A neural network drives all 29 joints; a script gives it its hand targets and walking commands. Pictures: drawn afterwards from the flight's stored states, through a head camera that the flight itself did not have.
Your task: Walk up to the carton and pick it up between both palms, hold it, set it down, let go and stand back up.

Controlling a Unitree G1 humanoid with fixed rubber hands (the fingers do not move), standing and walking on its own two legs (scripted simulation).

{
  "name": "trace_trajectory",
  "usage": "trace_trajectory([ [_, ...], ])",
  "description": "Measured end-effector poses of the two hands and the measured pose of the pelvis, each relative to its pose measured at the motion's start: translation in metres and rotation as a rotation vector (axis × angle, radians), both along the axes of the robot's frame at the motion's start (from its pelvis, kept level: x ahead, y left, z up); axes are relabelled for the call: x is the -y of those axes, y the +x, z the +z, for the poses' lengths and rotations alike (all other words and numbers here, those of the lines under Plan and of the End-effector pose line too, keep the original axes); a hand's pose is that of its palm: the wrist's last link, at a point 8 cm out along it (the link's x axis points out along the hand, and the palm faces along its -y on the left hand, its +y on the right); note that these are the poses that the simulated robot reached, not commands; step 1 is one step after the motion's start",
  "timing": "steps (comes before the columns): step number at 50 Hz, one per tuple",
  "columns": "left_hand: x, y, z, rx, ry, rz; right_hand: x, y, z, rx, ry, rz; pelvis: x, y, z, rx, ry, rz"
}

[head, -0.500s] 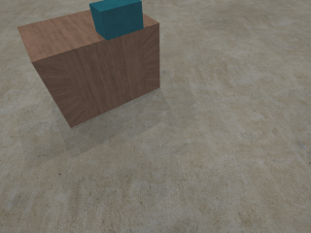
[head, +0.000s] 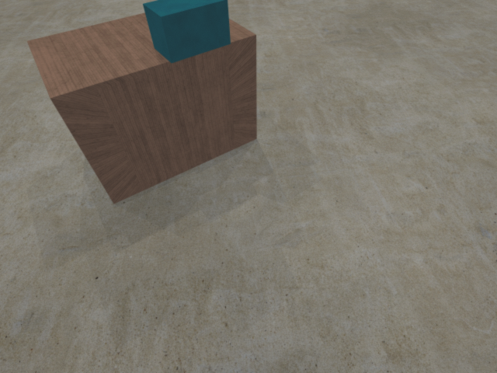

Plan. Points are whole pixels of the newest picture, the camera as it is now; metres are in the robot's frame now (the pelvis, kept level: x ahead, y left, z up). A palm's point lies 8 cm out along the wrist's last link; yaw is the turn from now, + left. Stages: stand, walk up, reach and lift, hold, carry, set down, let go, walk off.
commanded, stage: walk up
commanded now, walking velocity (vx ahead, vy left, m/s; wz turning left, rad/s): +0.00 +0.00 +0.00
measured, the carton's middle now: (189, 25) +1.44 +0.26 -0.04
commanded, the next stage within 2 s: none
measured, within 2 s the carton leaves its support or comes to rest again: neither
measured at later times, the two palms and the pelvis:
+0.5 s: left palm out of the picture +0.05 +0.37 -0.18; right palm out of the picture +0.12 -0.15 -0.15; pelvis +0.11 +0.11 -0.03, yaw +6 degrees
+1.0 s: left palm (119, 240) +0.43 +0.34 -0.14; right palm (333, 269) +0.35 -0.16 -0.15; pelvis +0.38 +0.09 -0.03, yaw +10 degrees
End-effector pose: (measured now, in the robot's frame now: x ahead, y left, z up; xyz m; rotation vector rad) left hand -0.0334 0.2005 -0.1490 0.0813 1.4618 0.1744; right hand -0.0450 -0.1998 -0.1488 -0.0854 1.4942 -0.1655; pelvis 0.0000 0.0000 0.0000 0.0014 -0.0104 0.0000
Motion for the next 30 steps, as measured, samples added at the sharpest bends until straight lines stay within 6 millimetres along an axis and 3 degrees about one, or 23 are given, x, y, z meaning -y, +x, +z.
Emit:
trace_trajectory([
  [5, -0.002, 0.004, 0.0, 0.021, 0.0, -0.006, 0.001, 0.005, 0.0, 0.012, 0.001, 0.012, -0.001, 0.003, -0.001, -0.002, -0.002, 0.012],
  [8, -0.015, 0.003, 0.002, 0.064, 0.027, 0.031, 0.008, 0.018, 0.003, 0.012, -0.013, 0.076, -0.007, 0.008, 0.0, -0.001, -0.005, 0.05],
  [15, -0.067, -0.022, 0.01, -0.01, 0.073, 0.083, 0.012, 0.112, 0.023, 0.18, -0.085, 0.196, -0.041, 0.037, 0.003, 0.014, 0.006, 0.089],
  [19, -0.109, -0.01, -0.005, -0.047, 0.074, 0.075, -0.008, 0.163, 0.024, 0.266, -0.132, 0.225, -0.072, 0.065, -0.011, 0.029, 0.002, 0.11],
  [21, -0.134, 0.007, -0.021, -0.053, 0.074, 0.048, -0.02, 0.177, 0.011, 0.292, -0.161, 0.221, -0.092, 0.079, -0.028, 0.031, -0.006, 0.114],
  [24, -0.162, 0.056, -0.03, 0.003, 0.077, -0.002, -0.043, 0.17, 0.001, 0.251, -0.158, 0.159, -0.106, 0.098, -0.036, 0.047, 0.007, 0.114],
  [30, -0.181, 0.192, 0.006, 0.24, 0.079, -0.094, -0.084, 0.155, 0.02, 0.128, -0.083, 0.114, -0.117, 0.147, -0.007, 0.045, -0.005, 0.111],
])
